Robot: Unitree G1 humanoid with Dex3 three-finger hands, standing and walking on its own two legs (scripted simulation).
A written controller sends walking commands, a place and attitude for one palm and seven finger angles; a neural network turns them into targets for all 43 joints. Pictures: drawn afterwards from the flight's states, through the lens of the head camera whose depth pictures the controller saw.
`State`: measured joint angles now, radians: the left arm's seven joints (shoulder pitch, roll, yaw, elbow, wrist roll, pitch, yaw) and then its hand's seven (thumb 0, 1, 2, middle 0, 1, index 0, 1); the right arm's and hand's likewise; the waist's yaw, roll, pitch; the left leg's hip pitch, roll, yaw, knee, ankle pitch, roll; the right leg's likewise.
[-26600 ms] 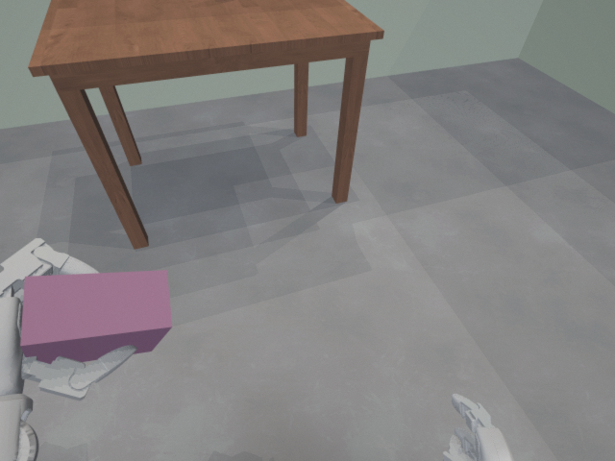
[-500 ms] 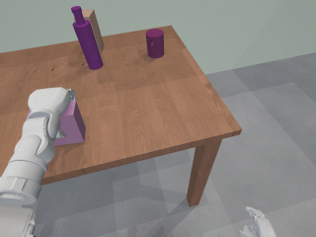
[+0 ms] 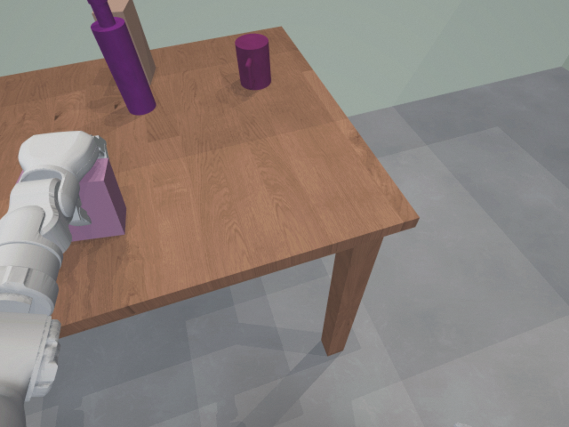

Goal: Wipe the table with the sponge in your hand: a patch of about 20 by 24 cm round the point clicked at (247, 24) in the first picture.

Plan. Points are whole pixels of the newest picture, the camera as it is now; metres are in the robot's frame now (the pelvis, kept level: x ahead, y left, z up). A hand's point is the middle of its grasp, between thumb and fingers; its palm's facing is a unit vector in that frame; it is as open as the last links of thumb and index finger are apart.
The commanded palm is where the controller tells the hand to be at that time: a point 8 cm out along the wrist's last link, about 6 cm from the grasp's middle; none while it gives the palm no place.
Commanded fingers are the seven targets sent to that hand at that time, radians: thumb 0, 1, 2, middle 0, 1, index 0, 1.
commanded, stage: wipe forward along the first lane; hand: left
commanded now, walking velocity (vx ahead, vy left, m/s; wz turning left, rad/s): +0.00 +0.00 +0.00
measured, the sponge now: (81, 210) +0.40 +0.34 +0.06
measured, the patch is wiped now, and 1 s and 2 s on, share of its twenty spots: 0.05 0.15 0.20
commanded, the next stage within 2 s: slide across to the middle lane in 0.74 s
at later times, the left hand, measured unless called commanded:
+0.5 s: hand (81, 162) +0.46 +0.35 +0.11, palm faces -0.18 +0.09 -0.98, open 9.8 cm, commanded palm +0.46 +0.35 +0.15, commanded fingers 0.00 0.10 1.30 -1.20 -1.60 -1.20 -1.60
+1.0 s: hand (81, 144) +0.50 +0.36 +0.11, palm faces -0.18 +0.11 -0.98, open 9.9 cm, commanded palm +0.49 +0.34 +0.16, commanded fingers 0.00 0.10 1.30 -1.20 -1.60 -1.20 -1.60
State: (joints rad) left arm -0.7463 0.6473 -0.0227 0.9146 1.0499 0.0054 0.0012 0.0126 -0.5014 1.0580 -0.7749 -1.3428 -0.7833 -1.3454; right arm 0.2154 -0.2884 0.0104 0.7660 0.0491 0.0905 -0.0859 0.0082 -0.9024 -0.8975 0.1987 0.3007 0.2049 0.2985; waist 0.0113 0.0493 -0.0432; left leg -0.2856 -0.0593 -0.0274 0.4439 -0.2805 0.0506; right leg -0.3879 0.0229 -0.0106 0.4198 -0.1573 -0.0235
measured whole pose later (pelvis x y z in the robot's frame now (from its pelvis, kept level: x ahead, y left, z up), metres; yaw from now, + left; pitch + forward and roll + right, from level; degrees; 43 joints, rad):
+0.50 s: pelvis +0.00 +0.00 -0.01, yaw -1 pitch +13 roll -1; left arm -0.97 0.79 0.00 1.20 1.11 -0.05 0.04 0.02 -0.51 1.06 -0.78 -1.34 -0.79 -1.35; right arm 0.33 -0.30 0.00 0.78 0.05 0.08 -0.09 0.01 -0.90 -0.90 0.20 0.30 0.20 0.30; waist -0.08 0.04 -0.06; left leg -0.45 -0.04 -0.02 0.55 -0.32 0.05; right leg -0.54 0.04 -0.01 0.49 -0.17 -0.03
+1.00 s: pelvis +0.02 +0.01 -0.01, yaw -1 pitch +16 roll -2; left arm -1.00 0.81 -0.01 1.17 1.12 -0.06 0.01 0.02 -0.51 1.07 -0.77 -1.35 -0.77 -1.36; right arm 0.37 -0.29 -0.01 0.75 0.04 0.12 -0.08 0.00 -0.90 -0.90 0.20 0.30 0.21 0.30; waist -0.08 0.05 -0.09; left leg -0.48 -0.04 -0.02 0.58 -0.36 0.06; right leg -0.56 0.04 -0.01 0.48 -0.20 -0.01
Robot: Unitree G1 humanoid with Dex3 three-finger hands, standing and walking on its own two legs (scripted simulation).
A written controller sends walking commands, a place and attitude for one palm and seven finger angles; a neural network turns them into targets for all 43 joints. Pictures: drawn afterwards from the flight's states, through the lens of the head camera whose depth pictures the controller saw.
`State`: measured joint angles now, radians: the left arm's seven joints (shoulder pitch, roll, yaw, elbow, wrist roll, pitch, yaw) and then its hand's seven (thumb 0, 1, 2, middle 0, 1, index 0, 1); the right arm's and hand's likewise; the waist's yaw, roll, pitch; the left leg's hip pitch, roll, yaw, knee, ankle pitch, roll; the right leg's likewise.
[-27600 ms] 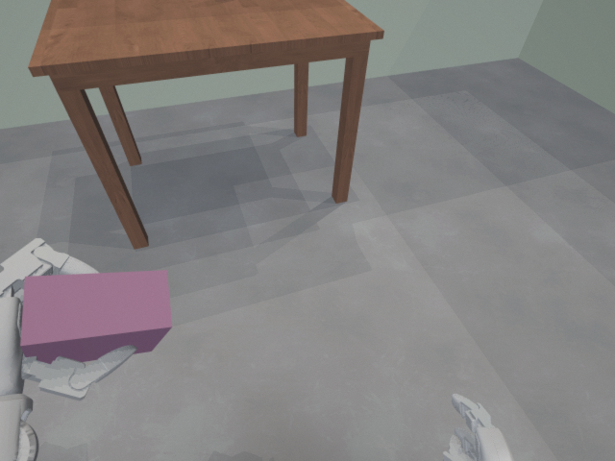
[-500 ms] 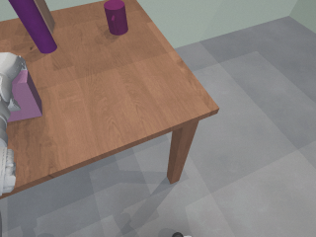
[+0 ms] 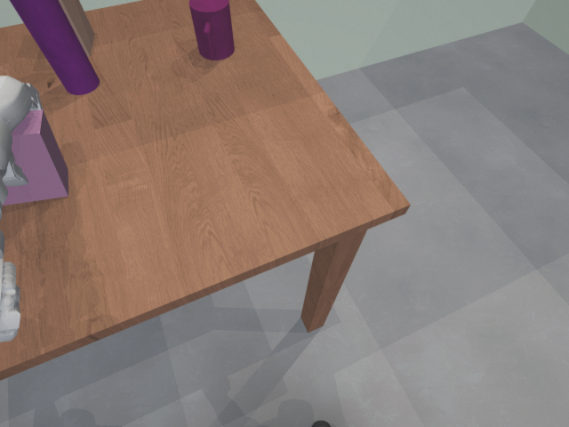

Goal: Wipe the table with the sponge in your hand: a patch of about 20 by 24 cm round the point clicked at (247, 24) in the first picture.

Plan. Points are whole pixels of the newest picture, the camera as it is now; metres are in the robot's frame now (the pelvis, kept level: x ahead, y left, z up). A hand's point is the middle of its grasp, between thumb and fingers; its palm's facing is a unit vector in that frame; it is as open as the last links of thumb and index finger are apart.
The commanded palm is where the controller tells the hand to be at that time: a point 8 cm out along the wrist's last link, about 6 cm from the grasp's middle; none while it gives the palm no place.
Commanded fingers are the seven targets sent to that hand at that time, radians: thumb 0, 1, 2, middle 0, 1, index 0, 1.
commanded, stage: slide across to the middle lane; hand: left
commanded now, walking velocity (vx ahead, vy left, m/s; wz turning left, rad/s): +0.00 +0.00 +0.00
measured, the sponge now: (14, 169) +0.45 +0.37 +0.08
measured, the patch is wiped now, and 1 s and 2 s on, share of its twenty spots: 0.15 0.20 0.45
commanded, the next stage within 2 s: wipe back along the middle lane in 0.48 s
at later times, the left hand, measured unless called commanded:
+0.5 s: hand (67, 129) +0.48 +0.29 +0.12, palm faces -0.09 +0.06 -0.99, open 9.9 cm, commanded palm +0.47 +0.28 +0.18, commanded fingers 0.00 0.10 1.30 -1.20 -1.60 -1.20 -1.60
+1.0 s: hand (81, 144) +0.46 +0.26 +0.12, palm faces -0.06 +0.06 -1.00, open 9.9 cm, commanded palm +0.43 +0.26 +0.16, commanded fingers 0.00 0.10 1.30 -1.20 -1.60 -1.20 -1.60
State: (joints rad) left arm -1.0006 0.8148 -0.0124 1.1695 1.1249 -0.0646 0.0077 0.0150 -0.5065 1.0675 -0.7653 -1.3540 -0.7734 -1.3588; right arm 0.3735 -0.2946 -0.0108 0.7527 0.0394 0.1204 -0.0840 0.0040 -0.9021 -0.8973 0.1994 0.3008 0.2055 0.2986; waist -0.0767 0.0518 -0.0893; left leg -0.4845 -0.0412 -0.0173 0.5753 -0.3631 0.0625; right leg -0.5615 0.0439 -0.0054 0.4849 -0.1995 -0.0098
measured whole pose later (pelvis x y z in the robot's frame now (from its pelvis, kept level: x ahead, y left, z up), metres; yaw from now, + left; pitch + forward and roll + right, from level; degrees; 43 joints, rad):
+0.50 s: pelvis +0.01 +0.01 +0.01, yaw +1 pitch +13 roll -2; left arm -1.01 0.56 -0.08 1.14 1.08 0.10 0.09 0.01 -0.50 1.07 -0.75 -1.37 -0.76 -1.37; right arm 0.26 -0.26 0.00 0.79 0.02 0.11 -0.04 0.00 -0.90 -0.90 0.20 0.30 0.21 0.30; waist -0.05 0.07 -0.09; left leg -0.37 -0.06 -0.02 0.48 -0.33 0.06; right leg -0.46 0.02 0.00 0.44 -0.20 0.00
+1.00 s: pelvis +0.00 -0.02 +0.01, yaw +0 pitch +10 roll -1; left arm -0.89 0.55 -0.09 1.06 1.04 0.14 0.13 0.00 -0.48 1.07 -0.72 -1.40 -0.73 -1.40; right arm 0.29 -0.30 -0.01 0.81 0.04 0.10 -0.06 0.01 -0.90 -0.90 0.20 0.30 0.20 0.30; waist -0.05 0.06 -0.08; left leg -0.31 -0.04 -0.01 0.44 -0.31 0.04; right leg -0.42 0.05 0.00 0.43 -0.18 -0.03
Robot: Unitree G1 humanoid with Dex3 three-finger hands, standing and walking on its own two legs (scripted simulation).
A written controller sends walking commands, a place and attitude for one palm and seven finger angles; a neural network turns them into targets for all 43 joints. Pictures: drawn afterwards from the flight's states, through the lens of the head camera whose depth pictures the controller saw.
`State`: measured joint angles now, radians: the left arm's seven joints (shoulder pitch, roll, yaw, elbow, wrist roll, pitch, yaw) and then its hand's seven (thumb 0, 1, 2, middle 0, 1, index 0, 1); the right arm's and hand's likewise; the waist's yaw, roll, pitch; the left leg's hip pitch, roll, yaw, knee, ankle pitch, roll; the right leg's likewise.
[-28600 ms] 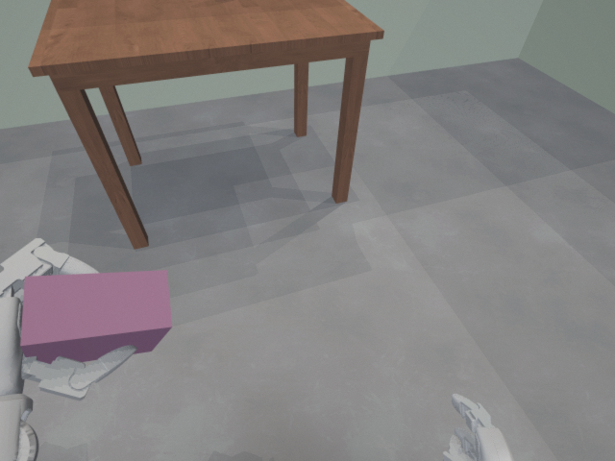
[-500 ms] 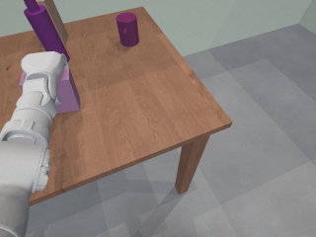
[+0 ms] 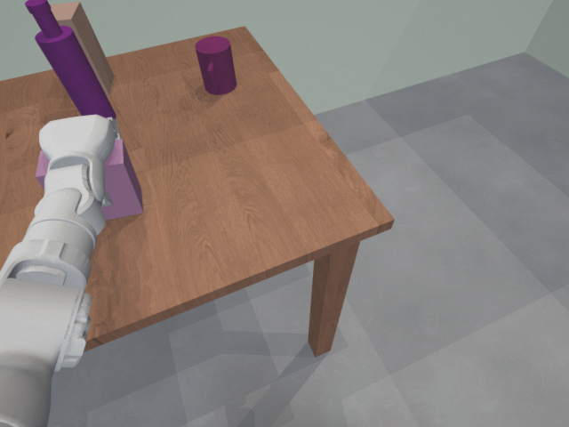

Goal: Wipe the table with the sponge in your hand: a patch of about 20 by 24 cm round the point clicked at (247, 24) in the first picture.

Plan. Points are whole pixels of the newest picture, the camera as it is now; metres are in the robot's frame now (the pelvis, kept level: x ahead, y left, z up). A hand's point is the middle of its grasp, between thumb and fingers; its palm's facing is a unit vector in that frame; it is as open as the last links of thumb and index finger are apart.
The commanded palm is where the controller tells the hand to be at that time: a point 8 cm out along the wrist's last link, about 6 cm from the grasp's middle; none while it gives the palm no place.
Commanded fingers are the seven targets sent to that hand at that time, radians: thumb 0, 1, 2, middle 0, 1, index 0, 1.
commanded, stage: wipe back along the middle lane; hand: left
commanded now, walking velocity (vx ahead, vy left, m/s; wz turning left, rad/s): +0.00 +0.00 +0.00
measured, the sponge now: (99, 191) +0.45 +0.30 +0.07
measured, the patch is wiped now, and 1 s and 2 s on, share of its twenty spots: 0.20 0.45 0.60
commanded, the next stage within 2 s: slide across to the third lane in 1.22 s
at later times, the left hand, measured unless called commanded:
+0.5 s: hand (94, 186) +0.43 +0.28 +0.11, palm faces -0.01 +0.05 -1.00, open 9.9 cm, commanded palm +0.38 +0.26 +0.14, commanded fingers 0.00 0.10 1.30 -1.20 -1.60 -1.20 -1.60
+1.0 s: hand (95, 211) +0.38 +0.26 +0.11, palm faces +0.05 +0.00 -1.00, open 9.9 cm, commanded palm +0.34 +0.24 +0.14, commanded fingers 0.00 0.10 1.30 -1.20 -1.60 -1.20 -1.60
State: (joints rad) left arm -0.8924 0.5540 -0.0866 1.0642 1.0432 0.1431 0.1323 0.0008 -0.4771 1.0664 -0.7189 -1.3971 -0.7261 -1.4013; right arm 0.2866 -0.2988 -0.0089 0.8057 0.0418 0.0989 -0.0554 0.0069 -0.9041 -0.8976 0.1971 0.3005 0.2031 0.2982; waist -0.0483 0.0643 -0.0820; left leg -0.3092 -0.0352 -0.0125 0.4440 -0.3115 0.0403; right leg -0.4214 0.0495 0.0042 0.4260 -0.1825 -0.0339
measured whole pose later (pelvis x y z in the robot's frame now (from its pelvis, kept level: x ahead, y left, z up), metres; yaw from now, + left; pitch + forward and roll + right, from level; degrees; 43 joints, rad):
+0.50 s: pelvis +0.01 +0.01 +0.00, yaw +0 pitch +8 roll -1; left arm -0.72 0.44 -0.17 0.77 1.02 0.30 0.10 -0.01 -0.46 1.06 -0.70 -1.41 -0.71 -1.42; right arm 0.15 -0.28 0.02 0.74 0.05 0.12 -0.06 0.01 -0.90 -0.90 0.20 0.30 0.20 0.30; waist 0.03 0.07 -0.10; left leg -0.25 -0.05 -0.01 0.44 -0.32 0.06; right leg -0.37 0.03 0.01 0.45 -0.21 -0.02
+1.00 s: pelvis +0.01 +0.02 +0.00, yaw +1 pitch +5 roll -1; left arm -0.49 0.36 -0.27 0.37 1.01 0.49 0.04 -0.01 -0.46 1.06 -0.70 -1.41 -0.70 -1.42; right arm 0.09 -0.27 0.05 0.70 0.06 0.11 -0.02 0.01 -0.90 -0.90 0.20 0.30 0.20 0.30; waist 0.09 0.09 -0.10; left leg -0.19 -0.07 -0.01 0.46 -0.35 0.07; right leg -0.32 0.01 0.01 0.49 -0.25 0.00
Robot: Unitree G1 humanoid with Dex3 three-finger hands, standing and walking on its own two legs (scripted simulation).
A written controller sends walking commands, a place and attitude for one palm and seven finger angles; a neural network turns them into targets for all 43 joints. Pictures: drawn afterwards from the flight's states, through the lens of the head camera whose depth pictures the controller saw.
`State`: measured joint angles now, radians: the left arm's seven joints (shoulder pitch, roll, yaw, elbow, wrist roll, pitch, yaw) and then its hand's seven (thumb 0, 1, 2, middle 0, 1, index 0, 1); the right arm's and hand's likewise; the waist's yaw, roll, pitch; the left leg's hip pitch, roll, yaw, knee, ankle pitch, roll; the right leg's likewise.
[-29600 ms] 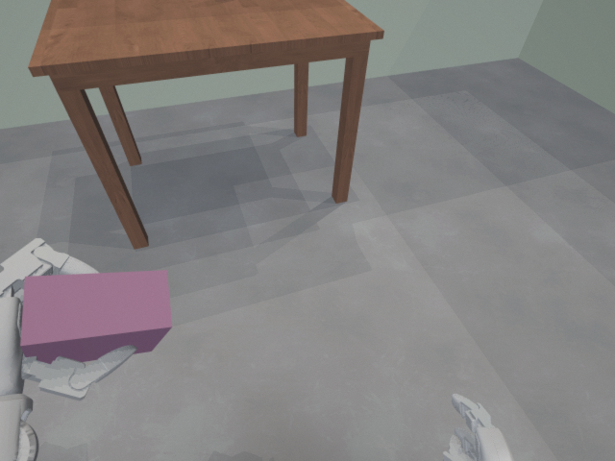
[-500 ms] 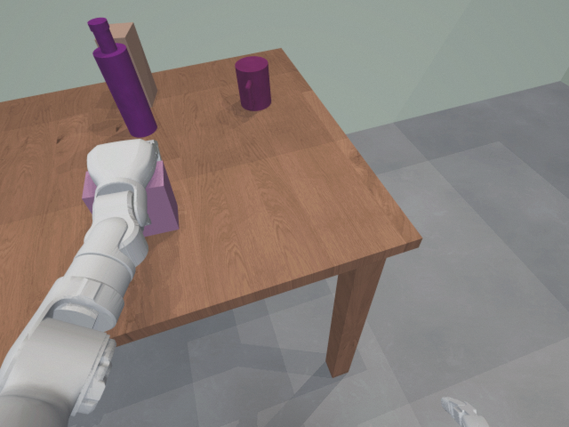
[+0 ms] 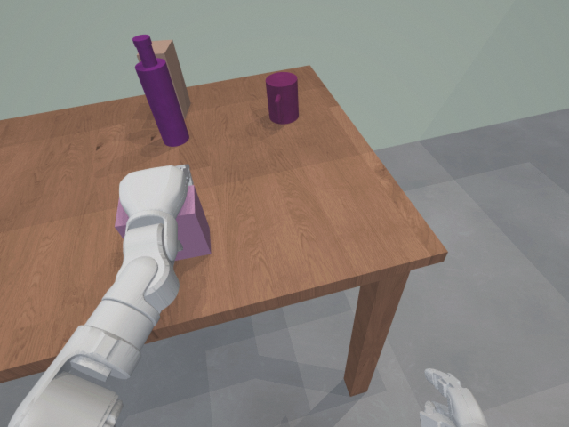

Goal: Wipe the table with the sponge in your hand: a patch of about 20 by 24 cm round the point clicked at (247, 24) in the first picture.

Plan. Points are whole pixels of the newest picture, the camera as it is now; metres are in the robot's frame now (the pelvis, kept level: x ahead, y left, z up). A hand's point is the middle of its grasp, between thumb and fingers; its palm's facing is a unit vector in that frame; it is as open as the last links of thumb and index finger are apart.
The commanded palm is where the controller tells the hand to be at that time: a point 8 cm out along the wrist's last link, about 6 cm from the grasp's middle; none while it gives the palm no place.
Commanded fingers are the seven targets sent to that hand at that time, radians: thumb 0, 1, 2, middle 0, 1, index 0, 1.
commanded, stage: wipe back along the middle lane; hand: left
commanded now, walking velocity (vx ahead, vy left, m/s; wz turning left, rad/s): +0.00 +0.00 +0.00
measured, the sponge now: (171, 233) +0.37 +0.24 +0.07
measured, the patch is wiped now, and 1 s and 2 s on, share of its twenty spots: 0.45 0.60 0.65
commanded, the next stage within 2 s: slide across to the third lane in 0.22 s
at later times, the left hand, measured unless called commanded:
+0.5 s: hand (173, 234) +0.34 +0.21 +0.11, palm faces +0.04 -0.01 -1.00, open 9.9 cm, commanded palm +0.30 +0.19 +0.16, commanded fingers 0.00 0.10 1.30 -1.20 -1.60 -1.20 -1.60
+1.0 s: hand (213, 230) +0.35 +0.15 +0.11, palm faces +0.03 -0.01 -1.00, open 9.9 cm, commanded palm +0.32 +0.13 +0.17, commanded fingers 0.00 0.10 1.30 -1.20 -1.60 -1.20 -1.60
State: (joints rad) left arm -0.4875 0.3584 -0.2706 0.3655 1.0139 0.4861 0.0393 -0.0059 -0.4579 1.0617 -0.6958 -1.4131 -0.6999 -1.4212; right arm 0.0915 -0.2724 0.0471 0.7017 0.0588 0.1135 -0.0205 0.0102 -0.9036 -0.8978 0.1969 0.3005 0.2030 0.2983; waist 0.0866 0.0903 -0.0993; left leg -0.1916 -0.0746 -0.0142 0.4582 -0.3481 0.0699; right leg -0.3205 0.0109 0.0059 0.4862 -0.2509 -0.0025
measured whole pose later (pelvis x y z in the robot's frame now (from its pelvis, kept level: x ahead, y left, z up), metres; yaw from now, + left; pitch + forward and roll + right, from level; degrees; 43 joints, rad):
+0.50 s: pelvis -0.01 -0.01 +0.00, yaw +0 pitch +2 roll +0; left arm -0.41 0.35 -0.33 0.23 1.01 0.58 -0.01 0.01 -0.46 1.06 -0.71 -1.40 -0.71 -1.41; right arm 0.04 -0.28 0.07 0.71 0.06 0.11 -0.02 0.01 -0.90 -0.90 0.20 0.30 0.20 0.30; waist 0.10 0.10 -0.06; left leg -0.15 -0.07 -0.02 0.46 -0.34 0.06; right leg -0.29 0.02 0.00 0.50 -0.25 -0.02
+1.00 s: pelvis -0.02 -0.02 +0.00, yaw +1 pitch +1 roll +0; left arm -0.57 0.25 -0.44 0.40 0.98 0.60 0.04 0.01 -0.49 1.06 -0.75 -1.35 -0.76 -1.36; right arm 0.02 -0.24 0.07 0.75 0.06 0.09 -0.01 0.01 -0.90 -0.90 0.20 0.30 0.20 0.30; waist 0.10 0.09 -0.06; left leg -0.15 -0.06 -0.03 0.44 -0.31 0.04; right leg -0.28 0.02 -0.01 0.49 -0.23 -0.03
